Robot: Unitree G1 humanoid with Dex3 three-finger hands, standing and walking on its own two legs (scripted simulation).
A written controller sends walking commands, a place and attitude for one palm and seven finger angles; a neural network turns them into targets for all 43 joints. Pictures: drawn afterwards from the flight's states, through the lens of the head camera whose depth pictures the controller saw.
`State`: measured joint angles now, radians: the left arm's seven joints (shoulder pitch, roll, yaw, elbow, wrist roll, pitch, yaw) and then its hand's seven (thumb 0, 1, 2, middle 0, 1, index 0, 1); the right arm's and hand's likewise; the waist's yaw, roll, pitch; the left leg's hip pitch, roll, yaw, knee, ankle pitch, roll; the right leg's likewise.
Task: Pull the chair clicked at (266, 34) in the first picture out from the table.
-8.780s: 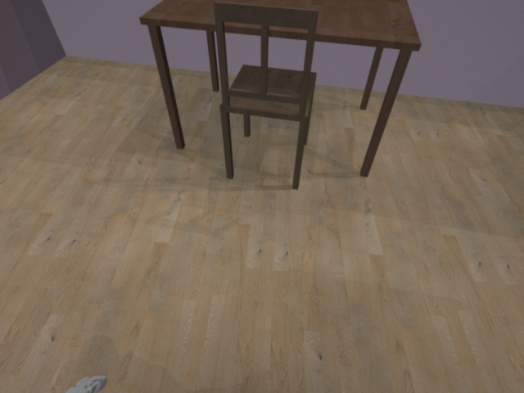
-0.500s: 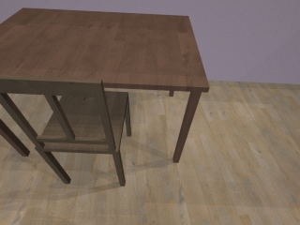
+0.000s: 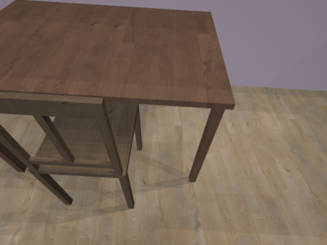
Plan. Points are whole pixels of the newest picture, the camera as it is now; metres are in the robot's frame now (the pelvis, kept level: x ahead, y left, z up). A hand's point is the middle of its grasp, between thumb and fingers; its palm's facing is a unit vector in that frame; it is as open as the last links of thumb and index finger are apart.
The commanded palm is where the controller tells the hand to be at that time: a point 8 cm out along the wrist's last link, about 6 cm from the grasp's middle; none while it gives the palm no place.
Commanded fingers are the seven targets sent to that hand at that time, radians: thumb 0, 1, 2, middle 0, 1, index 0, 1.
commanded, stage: come to a stop and stand still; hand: left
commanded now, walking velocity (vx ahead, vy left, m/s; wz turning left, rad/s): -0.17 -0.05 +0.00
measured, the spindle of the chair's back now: (57, 140) +0.41 +0.38 -0.08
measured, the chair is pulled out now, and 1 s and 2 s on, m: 0.00 0.00 0.00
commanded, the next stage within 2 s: look again from close up in 0.66 s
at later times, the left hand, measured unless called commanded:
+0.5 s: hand out of the picture +0.05 +0.15 -0.17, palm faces +0.07 -0.98 -0.19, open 7.3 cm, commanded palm none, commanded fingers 0.00 0.90 0.90 -0.20 -0.30 -0.20 -0.30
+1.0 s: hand out of the picture +0.01 +0.15 -0.16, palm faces +0.02 -0.97 -0.23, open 7.3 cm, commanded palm none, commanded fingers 0.00 0.90 0.90 -0.20 -0.30 -0.20 -0.30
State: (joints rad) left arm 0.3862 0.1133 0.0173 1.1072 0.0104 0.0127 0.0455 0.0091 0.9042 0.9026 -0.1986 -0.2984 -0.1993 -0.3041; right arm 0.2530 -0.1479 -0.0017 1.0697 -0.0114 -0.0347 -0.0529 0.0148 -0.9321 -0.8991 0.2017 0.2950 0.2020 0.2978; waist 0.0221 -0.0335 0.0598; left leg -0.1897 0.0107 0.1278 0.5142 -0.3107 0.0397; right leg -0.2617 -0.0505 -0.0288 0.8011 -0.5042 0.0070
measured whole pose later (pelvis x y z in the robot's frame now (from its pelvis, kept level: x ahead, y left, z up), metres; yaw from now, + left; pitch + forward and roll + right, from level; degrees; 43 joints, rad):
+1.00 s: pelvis +0.00 -0.02 +0.00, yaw +0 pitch -1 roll +1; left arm 0.27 0.14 0.00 1.11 0.01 -0.02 0.03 0.01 0.91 0.90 -0.20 -0.30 -0.20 -0.30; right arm 0.31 -0.16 0.02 1.08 -0.02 -0.02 -0.02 0.01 -0.91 -0.90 0.20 0.29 0.20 0.30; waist 0.00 0.04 0.03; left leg -0.13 0.00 0.10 0.42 -0.29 0.02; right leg -0.26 -0.04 -0.06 0.50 -0.23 -0.01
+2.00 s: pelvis +0.00 -0.04 +0.00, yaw +1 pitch +0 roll +1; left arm 0.41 0.16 0.02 0.37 -0.15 -0.07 0.09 0.03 0.90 0.89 -0.20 -0.29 -0.20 -0.30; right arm 0.33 -0.22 0.01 0.93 0.03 -0.21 -0.07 0.02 -0.92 -0.90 0.20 0.30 0.20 0.30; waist 0.00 0.05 0.00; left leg -0.18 0.03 0.06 0.49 -0.31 -0.01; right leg -0.28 -0.02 -0.10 0.53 -0.25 -0.04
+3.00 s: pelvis -0.04 -0.01 -0.09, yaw +3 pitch +17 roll -3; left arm 0.38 0.26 0.11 -0.07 -0.22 -0.35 -0.26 0.00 -0.23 0.42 -0.08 -0.12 -0.09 -0.13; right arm 0.22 -0.26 0.00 0.49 0.02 -0.21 -0.04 0.02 -0.91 -0.90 0.20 0.30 0.20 0.30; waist -0.01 0.01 -0.14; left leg -0.94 0.02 0.01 1.23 -0.59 0.04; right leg -0.98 -0.06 -0.13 1.15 -0.46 -0.01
